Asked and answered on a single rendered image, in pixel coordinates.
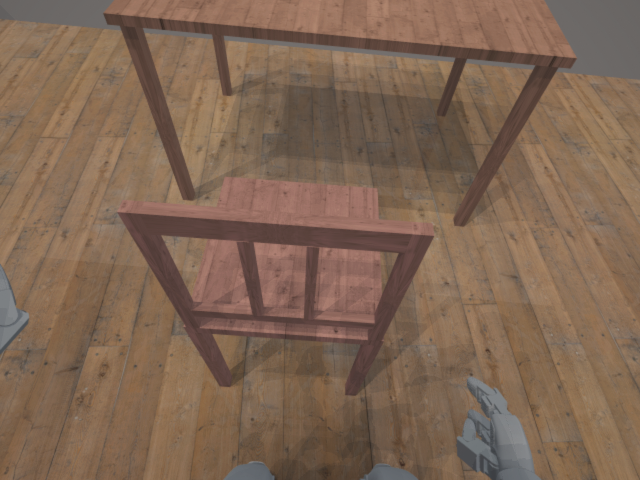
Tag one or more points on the left robot hand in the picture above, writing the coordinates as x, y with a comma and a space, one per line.
12, 319

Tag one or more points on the chair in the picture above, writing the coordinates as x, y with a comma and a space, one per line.
284, 260

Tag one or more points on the right robot hand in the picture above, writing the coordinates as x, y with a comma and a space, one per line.
503, 443

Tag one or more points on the table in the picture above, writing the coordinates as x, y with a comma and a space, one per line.
511, 31

